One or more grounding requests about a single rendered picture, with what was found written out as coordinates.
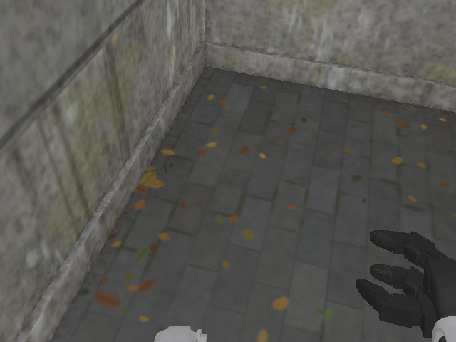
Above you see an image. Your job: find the right robot forearm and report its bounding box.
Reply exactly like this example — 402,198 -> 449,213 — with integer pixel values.
432,316 -> 456,342

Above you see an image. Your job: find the left robot thigh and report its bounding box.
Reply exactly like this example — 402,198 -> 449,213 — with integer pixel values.
155,326 -> 207,342

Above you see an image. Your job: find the robot right hand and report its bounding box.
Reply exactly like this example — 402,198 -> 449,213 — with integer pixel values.
356,230 -> 456,338

